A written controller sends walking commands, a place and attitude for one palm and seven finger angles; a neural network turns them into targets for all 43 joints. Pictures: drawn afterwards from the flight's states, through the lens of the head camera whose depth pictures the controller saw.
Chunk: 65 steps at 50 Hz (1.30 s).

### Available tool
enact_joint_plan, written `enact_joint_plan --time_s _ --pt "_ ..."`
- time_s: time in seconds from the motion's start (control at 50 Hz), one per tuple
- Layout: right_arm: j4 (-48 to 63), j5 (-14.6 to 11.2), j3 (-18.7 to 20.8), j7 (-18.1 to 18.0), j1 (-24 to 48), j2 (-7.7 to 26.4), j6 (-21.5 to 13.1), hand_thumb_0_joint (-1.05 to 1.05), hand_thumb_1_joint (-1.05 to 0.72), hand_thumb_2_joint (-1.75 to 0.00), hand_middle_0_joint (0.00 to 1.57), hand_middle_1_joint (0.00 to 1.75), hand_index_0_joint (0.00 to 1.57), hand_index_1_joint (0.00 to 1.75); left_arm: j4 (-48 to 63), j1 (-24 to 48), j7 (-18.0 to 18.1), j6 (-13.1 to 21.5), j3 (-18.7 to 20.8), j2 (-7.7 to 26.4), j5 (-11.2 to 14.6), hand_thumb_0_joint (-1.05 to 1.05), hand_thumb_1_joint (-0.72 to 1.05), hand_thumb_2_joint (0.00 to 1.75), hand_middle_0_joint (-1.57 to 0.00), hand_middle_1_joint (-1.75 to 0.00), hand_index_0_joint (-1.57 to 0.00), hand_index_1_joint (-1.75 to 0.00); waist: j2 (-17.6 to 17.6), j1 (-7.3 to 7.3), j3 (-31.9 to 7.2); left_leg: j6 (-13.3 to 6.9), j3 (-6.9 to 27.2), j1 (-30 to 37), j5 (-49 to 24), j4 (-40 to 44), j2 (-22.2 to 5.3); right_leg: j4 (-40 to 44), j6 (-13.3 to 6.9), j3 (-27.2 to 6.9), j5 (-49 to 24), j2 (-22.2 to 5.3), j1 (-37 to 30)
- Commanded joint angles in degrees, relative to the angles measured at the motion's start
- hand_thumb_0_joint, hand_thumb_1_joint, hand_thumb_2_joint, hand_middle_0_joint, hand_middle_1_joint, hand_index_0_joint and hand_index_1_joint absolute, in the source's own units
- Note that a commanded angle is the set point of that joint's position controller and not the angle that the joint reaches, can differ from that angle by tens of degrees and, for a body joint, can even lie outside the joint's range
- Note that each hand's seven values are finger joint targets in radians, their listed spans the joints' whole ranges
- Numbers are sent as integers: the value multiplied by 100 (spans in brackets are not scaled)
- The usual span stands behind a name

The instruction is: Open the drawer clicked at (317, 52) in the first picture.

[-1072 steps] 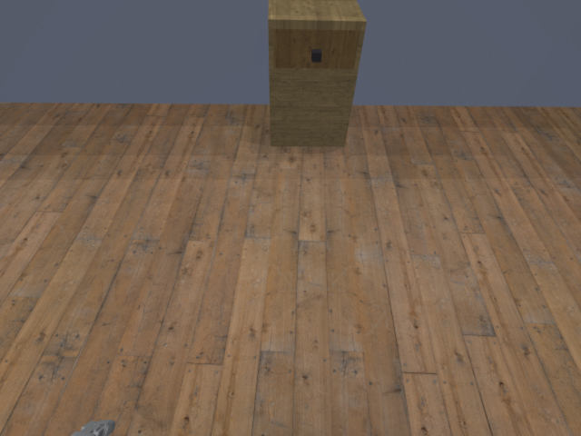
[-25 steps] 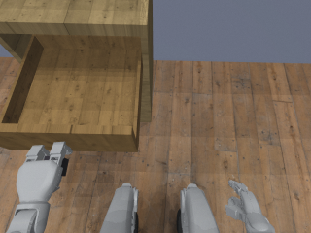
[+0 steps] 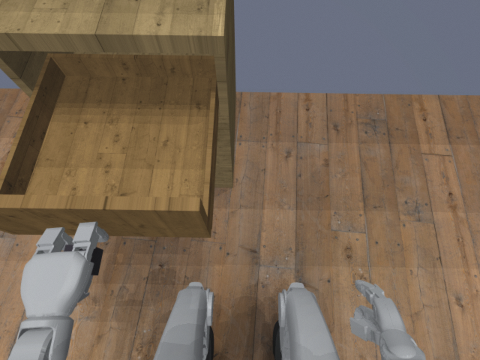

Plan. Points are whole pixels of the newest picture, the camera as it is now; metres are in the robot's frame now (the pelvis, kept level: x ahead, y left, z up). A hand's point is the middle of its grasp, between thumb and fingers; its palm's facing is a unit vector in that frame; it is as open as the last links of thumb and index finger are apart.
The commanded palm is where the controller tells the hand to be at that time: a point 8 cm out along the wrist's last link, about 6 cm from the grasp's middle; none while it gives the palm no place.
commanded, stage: open the thumb to release the handle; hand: left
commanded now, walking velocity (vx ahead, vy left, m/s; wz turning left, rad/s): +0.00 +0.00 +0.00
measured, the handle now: (85, 247) +0.28 +0.28 -0.05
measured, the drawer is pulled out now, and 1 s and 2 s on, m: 0.29 0.29 0.29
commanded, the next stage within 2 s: lift the hand off the handle in 0.52 s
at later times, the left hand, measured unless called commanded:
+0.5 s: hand (81, 273) +0.24 +0.28 -0.06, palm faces -0.07 -0.04 -1.00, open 11.8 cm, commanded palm +0.23 +0.28 -0.01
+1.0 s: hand (80, 272) +0.25 +0.28 -0.06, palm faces -0.04 -0.04 -1.00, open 13.6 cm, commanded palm +0.24 +0.28 +0.00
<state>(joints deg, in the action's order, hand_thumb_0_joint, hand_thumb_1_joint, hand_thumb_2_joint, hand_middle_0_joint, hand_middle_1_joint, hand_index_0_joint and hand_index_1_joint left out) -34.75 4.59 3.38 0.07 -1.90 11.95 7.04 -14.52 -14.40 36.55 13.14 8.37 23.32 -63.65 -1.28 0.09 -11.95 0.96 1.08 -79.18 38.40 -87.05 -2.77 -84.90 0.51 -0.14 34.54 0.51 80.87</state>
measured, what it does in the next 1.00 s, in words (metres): stands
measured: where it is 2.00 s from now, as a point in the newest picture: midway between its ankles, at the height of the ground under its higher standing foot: outside the picture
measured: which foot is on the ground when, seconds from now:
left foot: down 0.00-1.00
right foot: down 0.00-1.00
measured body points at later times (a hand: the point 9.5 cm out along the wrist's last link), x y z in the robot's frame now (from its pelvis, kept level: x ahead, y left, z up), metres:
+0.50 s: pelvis -0.02 -0.01 +0.00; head +0.12 -0.01 +0.42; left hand +0.24 +0.28 -0.01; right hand +0.17 -0.24 -0.14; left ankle +0.01 +0.13 -0.57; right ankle +0.04 -0.13 -0.57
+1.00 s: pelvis -0.03 +0.00 -0.01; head +0.11 +0.00 +0.42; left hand +0.24 +0.28 -0.01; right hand +0.15 -0.25 -0.15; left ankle +0.01 +0.13 -0.57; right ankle +0.04 -0.13 -0.57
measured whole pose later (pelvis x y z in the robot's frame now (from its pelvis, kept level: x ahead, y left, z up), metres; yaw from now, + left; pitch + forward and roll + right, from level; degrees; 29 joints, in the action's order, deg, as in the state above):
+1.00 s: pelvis -0.03 +0.00 -0.01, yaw +2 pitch +28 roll -2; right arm -38.1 3.7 3.0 -2.7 -5.0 13.5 3.7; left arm -25.5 -0.9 35.1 14.7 5.1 24.8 -64.3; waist -2.2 1.9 -11.8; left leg 1.3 2.7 -80.9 35.4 -88.0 -1.5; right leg -85.6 0.2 1.3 32.3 -0.5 81.5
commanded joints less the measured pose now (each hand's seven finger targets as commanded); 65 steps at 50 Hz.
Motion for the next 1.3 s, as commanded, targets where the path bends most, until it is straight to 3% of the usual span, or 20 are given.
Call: enact_joint_plan --time_s 0.0,0.02,0.1,0.26,0.32,0.36,0.4,0.48,0.56,0.58,0.6,0.7,0.74,0.82,0.9,1.04,1.1,1.16,1.22,1.28 --pt "540 55 211 -67 -22 818 -289 0 -90 -90 20 30 20 30 867 735 318 -42 396 964 69 0 90 90 -40 -135 -40 -135 -278 -86 -2303 -261 -72 1666 -2205 869 283 970 -307 220 -2019 100 -1308" --pt "503 71 249 -93 -122 822 -359 0 -90 -90 20 30 20 30 658 674 344 26 683 1173 19 0 83 87 -40 -134 -40 -134 -361 129 -2379 -244 -96 1639 -2137 851 302 881 -316 256 -1828 111 -1336" --pt "515 69 254 -103 -188 870 -375 0 -90 -90 20 30 20 30 389 619 341 -6 517 1030 -25 0 55 75 -38 -131 -38 -131 -158 124 -2418 -262 -80 1706 -2118 887 330 930 -319 309 -1697 111 -1302" --pt "494 -17 207 -214 -233 872 -330 0 -90 -90 20 30 20 30 115 1171 84 -215 476 1307 19 0 -1 51 -33 -125 -33 -125 28 144 -2417 -292 -115 1527 -1680 1006 362 1140 -290 228 -1301 92 -1617" --pt "447 -52 187 -291 -227 864 -386 0 -90 -90 20 30 20 30 -175 1450 -51 -180 431 1353 77 0 -22 42 -32 -123 -32 -123 229 71 -2072 -322 -161 1244 -1245 957 354 1325 -252 140 -900 89 -1616" --pt "452 -56 157 -307 -227 854 -403 0 -90 -90 20 30 20 30 -146 1577 -119 -105 518 1496 53 0 -36 36 -31 -122 -31 -122 -49 167 -2175 -305 -176 1229 -1199 994 377 1277 -272 123 -714 95 -1588" --pt "459 -58 169 -307 -225 841 -439 0 -90 -90 20 30 20 30 -172 1526 -135 -32 455 1397 47 0 -50 30 -30 -120 -30 -120 -88 162 -2120 -310 -184 1266 -1174 986 372 1301 -283 128 -659 110 -1486" --pt "431 -63 187 -293 -247 848 -491 0 -90 -90 20 30 20 30 -212 1639 -116 79 448 1374 99 0 -50 30 -30 -120 -30 -120 -103 139 -1990 -312 -160 1166 -1117 962 360 1305 -295 134 -586 106 -1441" --pt "380 -52 196 -276 -279 863 -509 0 -90 -90 20 30 20 30 -268 1697 -52 120 584 1474 76 0 -50 30 -30 -120 -30 -120 27 139 -2138 -320 -172 1078 -1139 912 357 1259 -273 112 -588 100 -1452" --pt "401 -54 207 -268 -289 877 -515 0 -90 -90 20 30 20 30 -271 1603 -48 105 562 1462 77 0 -50 30 -30 -120 -30 -120 -62 167 -2092 -319 -171 1099 -1095 926 365 1264 -294 113 -544 113 -1444" --pt "486 -69 225 -259 -276 865 -514 0 -90 -90 20 30 20 30 82 1384 -28 104 569 1437 102 0 -50 30 -30 -120 -30 -120 -124 252 -2334 -318 -186 1279 -1229 1037 373 1309 -297 108 -661 107 -1634" --pt "394 -86 215 -297 -289 879 -514 0 -90 -90 20 30 20 30 -26 1662 -16 -27 494 1432 136 0 -50 30 -30 -120 -30 -120 -9 70 -2138 -324 -168 1237 -1143 1037 342 1366 -257 117 -626 104 -1527" --pt "367 -73 194 -316 -305 907 -540 0 -90 -90 20 30 20 30 -84 1776 -42 -45 577 1573 147 0 -50 30 -30 -120 -30 -120 -92 111 -2152 -326 -144 1211 -1153 1056 337 1324 -285 140 -612 107 -1567" --pt "289 -69 211 -336 -352 904 -576 0 -90 -90 20 30 20 30 -312 1993 -39 26 496 1494 107 0 -50 30 -30 -120 -30 -120 2 42 -2097 -329 -146 1201 -1130 1002 336 1305 -261 166 -598 102 -1415" --pt "279 -58 215 -311 -387 917 -561 0 -90 -90 20 30 20 30 -327 2264 12 56 486 1519 60 0 -50 30 -30 -120 -30 -120 -124 35 -2133 -309 -109 1292 -1175 1055 352 1246 -272 229 -581 105 -1289" --pt "338 -82 217 -383 -387 925 -536 0 -90 -90 20 30 20 30 136 2738 75 -115 324 1565 76 0 -50 30 -30 -120 -30 -120 -381 -8 -2453 -315 -55 1909 -1330 1331 345 1425 -278 277 -739 96 -1478" --pt "373 -114 203 -427 -387 894 -530 0 -90 -90 20 30 20 30 259 2588 43 -179 287 1541 120 0 -50 30 -30 -120 -30 -120 -218 -17 -2531 -319 -69 2053 -1346 1446 351 1564 -246 261 -756 106 -1694" --pt "386 -121 170 -467 -370 871 -555 0 -90 -90 20 30 20 30 388 2520 -7 -176 253 1520 159 0 -50 30 -30 -120 -30 -120 -403 11 -2536 -304 -41 2255 -1449 1584 357 1591 -268 288 -808 117 -1745" --pt "395 -122 165 -464 -340 843 -616 0 -90 -90 20 30 20 30 369 2344 3 -151 105 1310 212 0 -50 30 -30 -120 -30 -120 -364 -44 -2277 -314 -51 2321 -1415 1655 339 1756 -271 302 -819 117 -1775" --pt "407 -93 167 -439 -347 863 -617 0 -90 -90 20 30 20 30 363 2069 21 -133 210 1368 182 0 -50 30 -30 -120 -30 -120 -472 62 -2253 -294 -53 2425 -1606 1732 330 1756 -301 329 -966 122 -1876"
